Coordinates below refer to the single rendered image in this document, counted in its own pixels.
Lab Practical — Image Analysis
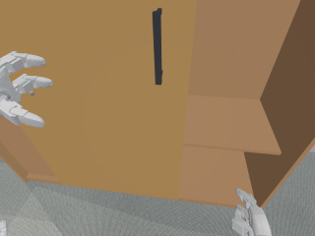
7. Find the robot left upper arm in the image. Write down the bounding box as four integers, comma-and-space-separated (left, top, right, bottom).
0, 219, 12, 236

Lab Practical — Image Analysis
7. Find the handle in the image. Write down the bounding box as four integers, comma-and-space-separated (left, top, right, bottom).
152, 8, 162, 86

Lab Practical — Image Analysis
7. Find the robot left hand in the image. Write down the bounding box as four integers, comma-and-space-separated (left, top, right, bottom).
0, 51, 53, 128

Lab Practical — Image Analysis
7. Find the wardrobe door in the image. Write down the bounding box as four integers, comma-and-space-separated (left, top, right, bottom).
0, 0, 197, 200
0, 116, 56, 177

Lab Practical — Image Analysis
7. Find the robot right hand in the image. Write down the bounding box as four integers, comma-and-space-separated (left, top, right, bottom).
231, 188, 272, 236

